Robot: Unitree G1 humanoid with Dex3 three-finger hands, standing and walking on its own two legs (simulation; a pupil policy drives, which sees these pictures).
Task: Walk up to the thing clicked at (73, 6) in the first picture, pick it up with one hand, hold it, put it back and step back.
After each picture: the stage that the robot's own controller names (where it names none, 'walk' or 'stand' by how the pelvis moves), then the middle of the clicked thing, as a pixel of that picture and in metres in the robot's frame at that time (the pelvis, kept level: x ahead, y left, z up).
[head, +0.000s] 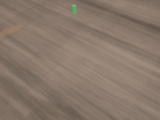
stand; (74, 9) +2.12 +0.08 -0.72
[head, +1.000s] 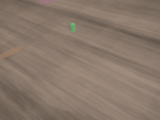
walk; (73, 27) +1.98 +0.25 -0.71
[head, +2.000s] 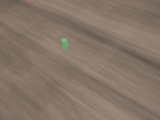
walk; (64, 43) +1.33 +0.28 -0.72
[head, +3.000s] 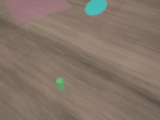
walk; (60, 84) +0.82 +0.24 -0.72
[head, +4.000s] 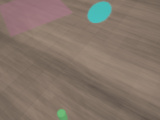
stand; (62, 115) +0.49 +0.22 -0.71
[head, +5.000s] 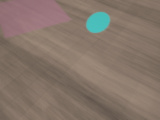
stand; out of the picture +0.42 +0.16 -0.71
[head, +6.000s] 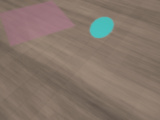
stand; out of the picture +0.40 +0.16 -0.72
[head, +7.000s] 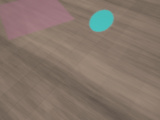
stand; out of the picture +0.40 +0.16 -0.72
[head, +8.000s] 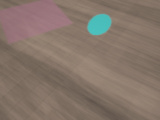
stand; out of the picture +0.42 +0.17 -0.72
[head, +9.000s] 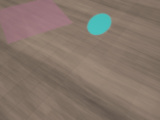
stand; out of the picture +0.41 +0.17 -0.73
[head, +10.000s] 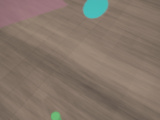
go down; (56, 118) +0.42 +0.18 -0.71
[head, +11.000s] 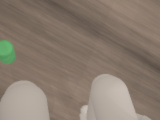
go down; (6, 52) +0.47 +0.24 -0.28
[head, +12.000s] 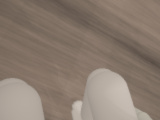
close in; out of the picture +0.46 +0.26 -0.25
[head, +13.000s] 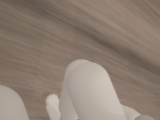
close; out of the picture +0.45 +0.29 -0.22
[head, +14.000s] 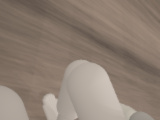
close; out of the picture +0.44 +0.29 -0.23
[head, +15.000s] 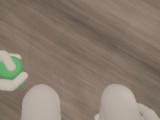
lift; (12, 73) +0.35 +0.24 -0.08
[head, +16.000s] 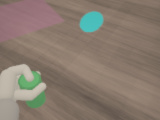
hold; (33, 90) +0.33 +0.17 +0.04
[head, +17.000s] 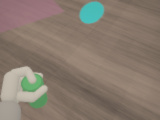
hold; (35, 91) +0.33 +0.17 +0.00
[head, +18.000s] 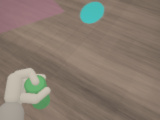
hold; (38, 92) +0.33 +0.16 -0.01
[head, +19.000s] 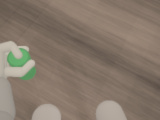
crouch; (22, 65) +0.41 +0.20 -0.08
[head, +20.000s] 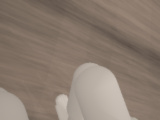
lower; out of the picture +0.44 +0.29 -0.23
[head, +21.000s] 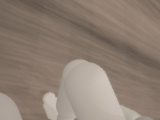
lower; out of the picture +0.44 +0.30 -0.23
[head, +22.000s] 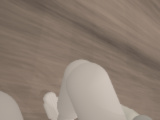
lower; out of the picture +0.44 +0.30 -0.23
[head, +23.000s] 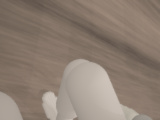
lower; out of the picture +0.45 +0.30 -0.23
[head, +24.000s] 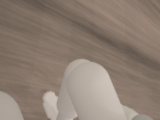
loosen; out of the picture +0.45 +0.30 -0.23
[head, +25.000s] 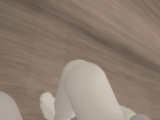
withdraw; out of the picture +0.44 +0.29 -0.24
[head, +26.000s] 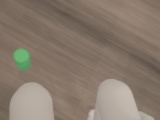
walk; (22, 60) +0.47 +0.23 -0.30
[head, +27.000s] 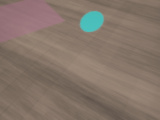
stand; out of the picture +0.41 +0.16 -0.65
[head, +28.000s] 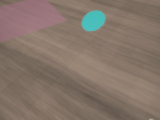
stand; out of the picture +0.43 +0.17 -0.67
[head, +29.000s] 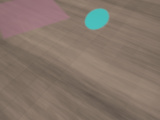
stand; out of the picture +0.42 +0.17 -0.67
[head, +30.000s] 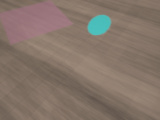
stand; out of the picture +0.45 +0.16 -0.72
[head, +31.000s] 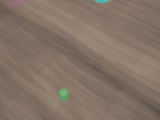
walk; (64, 95) +0.53 +0.14 -0.70
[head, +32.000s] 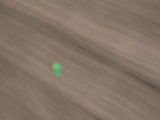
walk; (56, 69) +0.79 +0.17 -0.71
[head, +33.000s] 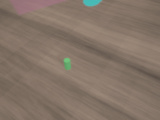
stand; (67, 64) +1.05 +0.18 -0.71
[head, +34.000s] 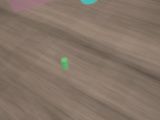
stand; (64, 63) +1.03 +0.18 -0.72
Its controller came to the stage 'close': yes
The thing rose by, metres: 0.71
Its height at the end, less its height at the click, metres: +0.00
